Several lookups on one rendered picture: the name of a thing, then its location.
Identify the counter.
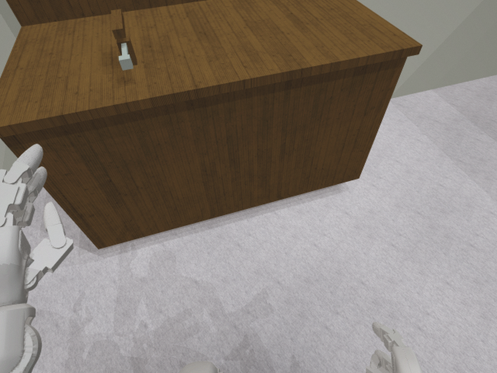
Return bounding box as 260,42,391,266
0,0,422,249

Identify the robot left hand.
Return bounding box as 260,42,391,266
0,144,74,307

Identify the tap lever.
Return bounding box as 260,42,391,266
119,43,134,70

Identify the robot left forearm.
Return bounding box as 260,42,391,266
0,303,42,373

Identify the robot right hand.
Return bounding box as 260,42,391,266
366,322,423,373

